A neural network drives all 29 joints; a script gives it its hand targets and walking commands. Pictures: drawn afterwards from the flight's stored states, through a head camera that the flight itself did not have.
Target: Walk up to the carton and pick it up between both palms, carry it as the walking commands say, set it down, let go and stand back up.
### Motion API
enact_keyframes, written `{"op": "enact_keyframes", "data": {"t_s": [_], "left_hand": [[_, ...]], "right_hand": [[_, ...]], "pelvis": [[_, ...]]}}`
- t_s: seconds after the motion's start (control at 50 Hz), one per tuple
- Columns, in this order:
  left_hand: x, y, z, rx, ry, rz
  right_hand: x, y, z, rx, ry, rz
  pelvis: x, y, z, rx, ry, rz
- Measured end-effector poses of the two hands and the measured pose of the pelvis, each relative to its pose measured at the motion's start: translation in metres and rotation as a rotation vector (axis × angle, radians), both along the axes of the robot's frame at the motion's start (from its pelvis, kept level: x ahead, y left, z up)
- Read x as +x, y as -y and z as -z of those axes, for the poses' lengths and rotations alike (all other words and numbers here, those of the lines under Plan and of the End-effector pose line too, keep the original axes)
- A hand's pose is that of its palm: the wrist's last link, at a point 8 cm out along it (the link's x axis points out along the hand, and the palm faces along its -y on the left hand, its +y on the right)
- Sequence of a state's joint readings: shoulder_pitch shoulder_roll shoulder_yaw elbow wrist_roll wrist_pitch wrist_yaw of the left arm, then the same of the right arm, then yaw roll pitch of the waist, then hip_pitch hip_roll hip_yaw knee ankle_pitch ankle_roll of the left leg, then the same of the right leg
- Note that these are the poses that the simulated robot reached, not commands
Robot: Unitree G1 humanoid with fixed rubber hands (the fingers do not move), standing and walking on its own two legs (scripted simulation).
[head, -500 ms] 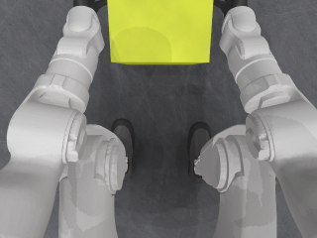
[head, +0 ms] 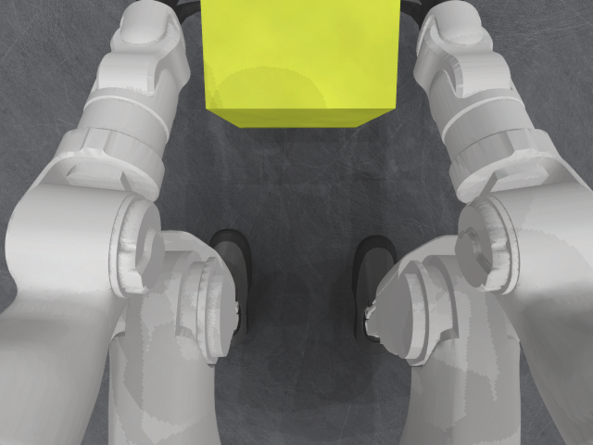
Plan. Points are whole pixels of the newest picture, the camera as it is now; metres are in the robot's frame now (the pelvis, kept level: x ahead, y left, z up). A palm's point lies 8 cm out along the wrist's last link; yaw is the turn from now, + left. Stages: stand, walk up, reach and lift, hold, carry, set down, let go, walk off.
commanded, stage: reach and lift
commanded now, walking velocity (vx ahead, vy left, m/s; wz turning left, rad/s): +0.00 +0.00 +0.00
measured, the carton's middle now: (298, 50) +0.52 +0.02 -0.24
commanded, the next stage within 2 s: none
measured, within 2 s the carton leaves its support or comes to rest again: leaves its support in 0.06 s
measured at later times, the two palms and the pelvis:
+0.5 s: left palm out of the picture +0.53 +0.15 -0.10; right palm out of the picture +0.54 -0.12 -0.11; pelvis +0.01 +0.00 +0.02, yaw +0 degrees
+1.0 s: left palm out of the picture +0.53 +0.15 -0.05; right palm out of the picture +0.54 -0.12 -0.05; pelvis +0.01 +0.00 +0.05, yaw -1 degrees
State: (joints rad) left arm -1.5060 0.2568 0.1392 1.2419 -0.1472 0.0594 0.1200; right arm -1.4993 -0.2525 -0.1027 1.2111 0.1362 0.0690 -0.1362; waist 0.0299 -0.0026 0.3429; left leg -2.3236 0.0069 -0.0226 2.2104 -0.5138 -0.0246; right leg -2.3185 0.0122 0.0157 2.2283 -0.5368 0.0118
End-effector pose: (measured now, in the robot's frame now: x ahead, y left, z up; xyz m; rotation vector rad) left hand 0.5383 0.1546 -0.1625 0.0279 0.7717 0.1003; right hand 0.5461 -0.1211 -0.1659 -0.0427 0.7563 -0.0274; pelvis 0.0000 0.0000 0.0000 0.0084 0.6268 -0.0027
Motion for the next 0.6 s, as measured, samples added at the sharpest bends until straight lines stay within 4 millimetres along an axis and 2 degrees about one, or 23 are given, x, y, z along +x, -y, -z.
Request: {"op": "enact_keyframes", "data": {"t_s": [0.1, 0.22, 0.6], "left_hand": [[0.004, -0.001, -0.006, 0.000, 0.002, 0.007], [0.007, -0.002, -0.021, -0.007, 0.031, -0.003], [-0.006, 0.003, -0.072, -0.021, 0.086, -0.065]], "right_hand": [[0.004, -0.001, -0.004, -0.004, 0.000, -0.008], [0.007, -0.002, -0.020, -0.004, 0.025, 0.002], [-0.004, -0.003, -0.072, 0.005, 0.066, 0.056]], "pelvis": [[0.004, 0.000, 0.002, 0.001, -0.012, 0.001], [0.009, -0.002, 0.000, 0.001, -0.035, 0.002], [0.008, -0.003, -0.023, -0.002, -0.084, 0.002]]}}
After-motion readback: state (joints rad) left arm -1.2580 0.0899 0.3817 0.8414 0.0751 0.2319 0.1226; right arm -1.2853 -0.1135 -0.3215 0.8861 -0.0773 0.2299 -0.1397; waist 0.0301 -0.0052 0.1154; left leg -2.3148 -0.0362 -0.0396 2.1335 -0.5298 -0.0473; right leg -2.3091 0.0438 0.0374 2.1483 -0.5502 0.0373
